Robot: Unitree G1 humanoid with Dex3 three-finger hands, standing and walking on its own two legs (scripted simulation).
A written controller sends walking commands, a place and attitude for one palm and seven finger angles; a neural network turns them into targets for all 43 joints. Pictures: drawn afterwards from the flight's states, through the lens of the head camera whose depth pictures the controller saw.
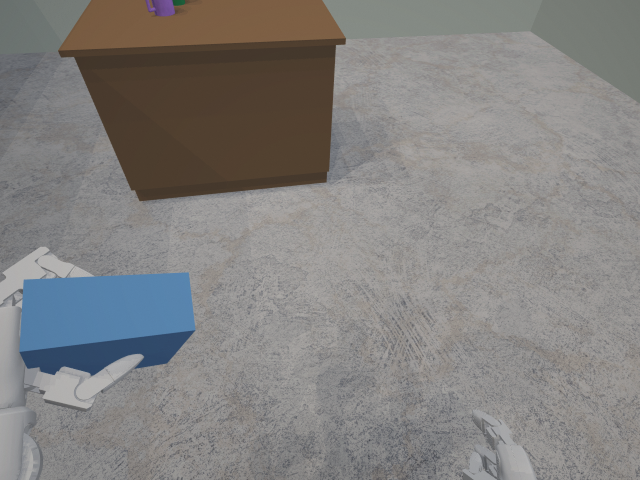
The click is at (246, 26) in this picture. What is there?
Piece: table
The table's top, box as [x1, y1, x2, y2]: [58, 0, 345, 57]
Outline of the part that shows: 58,51 61,57 345,44 345,38 321,0 185,0 185,3 183,5 174,6 175,13 170,16 157,16 154,14 153,11 149,12 147,10 144,0 91,0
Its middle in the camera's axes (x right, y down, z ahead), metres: -0.44 -0.88 +1.54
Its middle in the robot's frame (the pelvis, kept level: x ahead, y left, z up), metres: +1.71 +0.54 -0.06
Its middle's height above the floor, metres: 0.71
